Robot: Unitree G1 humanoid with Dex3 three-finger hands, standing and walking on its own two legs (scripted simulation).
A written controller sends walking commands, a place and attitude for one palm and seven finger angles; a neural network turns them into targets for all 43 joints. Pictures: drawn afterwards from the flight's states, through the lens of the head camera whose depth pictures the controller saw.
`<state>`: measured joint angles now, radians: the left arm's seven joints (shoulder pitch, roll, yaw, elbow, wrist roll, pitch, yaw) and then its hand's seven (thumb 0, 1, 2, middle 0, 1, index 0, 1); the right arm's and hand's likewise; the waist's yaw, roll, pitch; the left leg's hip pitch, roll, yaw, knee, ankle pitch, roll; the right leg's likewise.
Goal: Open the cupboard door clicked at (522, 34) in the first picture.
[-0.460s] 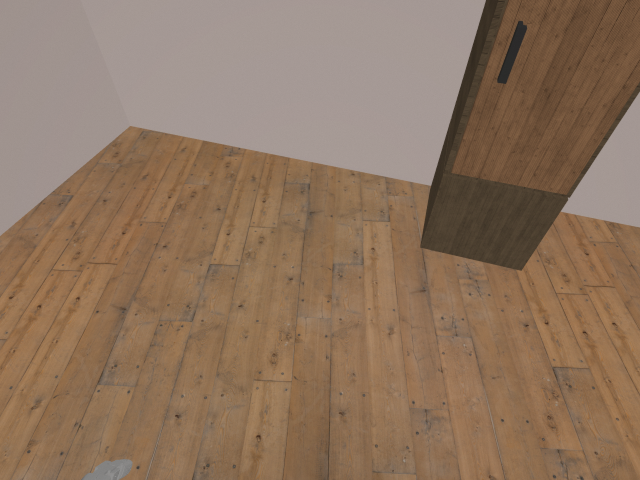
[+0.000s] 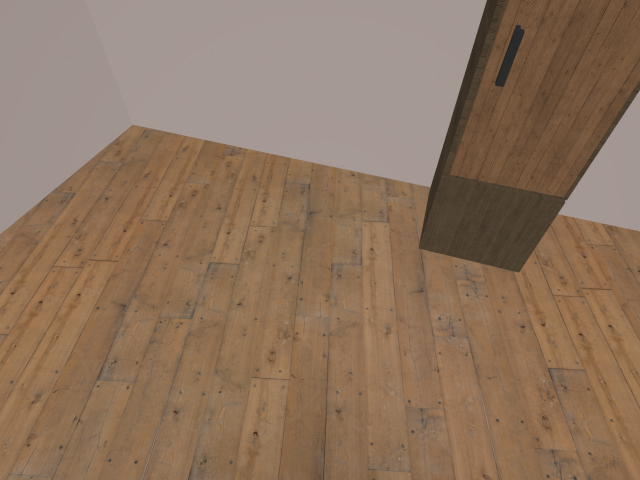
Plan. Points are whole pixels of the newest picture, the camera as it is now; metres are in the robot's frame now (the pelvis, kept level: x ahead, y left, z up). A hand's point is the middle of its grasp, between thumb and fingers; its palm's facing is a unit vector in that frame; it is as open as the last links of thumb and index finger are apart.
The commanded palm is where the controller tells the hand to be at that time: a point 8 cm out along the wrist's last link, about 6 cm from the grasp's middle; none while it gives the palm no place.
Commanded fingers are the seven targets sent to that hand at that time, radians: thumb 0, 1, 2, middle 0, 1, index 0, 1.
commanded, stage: stand and wait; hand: left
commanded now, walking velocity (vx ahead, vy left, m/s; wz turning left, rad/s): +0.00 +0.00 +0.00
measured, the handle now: (508, 55) +1.10 -0.42 +0.07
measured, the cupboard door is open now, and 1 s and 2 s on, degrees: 0 0 0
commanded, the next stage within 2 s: look at it before walking up in 0.36 s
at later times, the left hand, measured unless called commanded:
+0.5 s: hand out of the picture +0.06 +0.24 -0.15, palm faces -0.02 -0.94 -0.33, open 7.4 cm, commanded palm none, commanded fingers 0.00 0.90 0.90 -0.20 -0.30 -0.20 -0.30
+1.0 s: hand out of the picture +0.06 +0.24 -0.15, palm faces -0.03 -0.94 -0.33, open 7.4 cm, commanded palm none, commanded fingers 0.00 0.90 0.90 -0.20 -0.30 -0.20 -0.30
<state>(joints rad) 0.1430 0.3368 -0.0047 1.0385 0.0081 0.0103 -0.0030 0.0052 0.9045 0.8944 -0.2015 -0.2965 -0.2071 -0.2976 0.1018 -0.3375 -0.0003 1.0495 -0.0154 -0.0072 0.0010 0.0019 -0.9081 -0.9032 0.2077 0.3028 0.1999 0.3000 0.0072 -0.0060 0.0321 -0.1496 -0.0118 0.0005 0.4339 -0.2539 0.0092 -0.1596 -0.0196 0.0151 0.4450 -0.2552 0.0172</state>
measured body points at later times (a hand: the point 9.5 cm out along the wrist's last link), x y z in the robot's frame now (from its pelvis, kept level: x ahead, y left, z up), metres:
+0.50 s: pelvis -0.02 -0.01 +0.00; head -0.02 -0.01 +0.45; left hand +0.07 +0.29 -0.13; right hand +0.06 -0.30 -0.13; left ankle -0.01 +0.11 -0.74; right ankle -0.01 -0.13 -0.74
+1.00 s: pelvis -0.01 -0.01 +0.00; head +0.00 -0.01 +0.45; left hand +0.06 +0.29 -0.13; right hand +0.06 -0.31 -0.13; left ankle -0.01 +0.11 -0.74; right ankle -0.01 -0.13 -0.74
